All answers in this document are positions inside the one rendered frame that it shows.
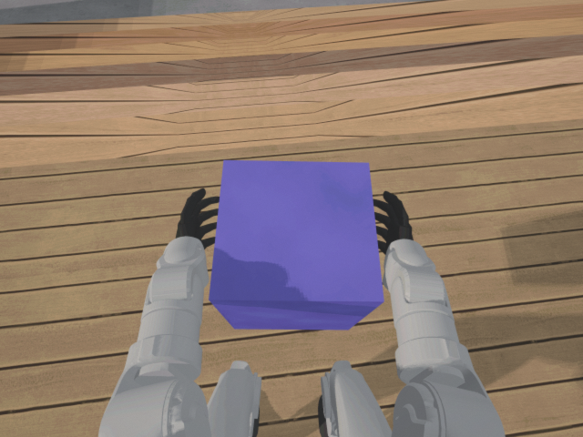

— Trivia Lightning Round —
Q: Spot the right robot forearm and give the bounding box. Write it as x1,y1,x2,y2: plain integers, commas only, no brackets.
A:
383,239,506,437

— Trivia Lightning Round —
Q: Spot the robot thigh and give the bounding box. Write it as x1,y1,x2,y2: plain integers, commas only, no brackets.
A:
321,368,392,437
207,369,261,437

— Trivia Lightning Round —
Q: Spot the right robot thigh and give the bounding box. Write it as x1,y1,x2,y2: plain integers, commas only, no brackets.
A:
321,368,392,437

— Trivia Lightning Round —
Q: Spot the robot left upper arm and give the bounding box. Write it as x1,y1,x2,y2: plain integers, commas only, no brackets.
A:
99,378,211,437

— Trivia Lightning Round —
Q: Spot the left robot thigh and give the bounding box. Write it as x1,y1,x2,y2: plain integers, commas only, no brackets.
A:
207,369,261,437

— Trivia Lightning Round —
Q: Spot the left robot hand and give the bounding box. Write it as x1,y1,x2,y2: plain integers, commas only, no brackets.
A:
176,188,220,249

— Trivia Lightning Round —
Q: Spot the left robot forearm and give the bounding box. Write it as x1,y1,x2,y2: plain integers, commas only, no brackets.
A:
98,237,210,437

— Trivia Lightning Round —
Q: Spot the carton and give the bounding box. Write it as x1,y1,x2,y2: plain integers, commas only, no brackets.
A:
209,160,384,330

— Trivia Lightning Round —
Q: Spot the robot right upper arm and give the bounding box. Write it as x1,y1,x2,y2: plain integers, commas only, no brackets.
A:
392,380,505,437

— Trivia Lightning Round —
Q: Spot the right robot hand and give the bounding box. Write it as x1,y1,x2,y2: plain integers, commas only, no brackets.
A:
373,191,414,255

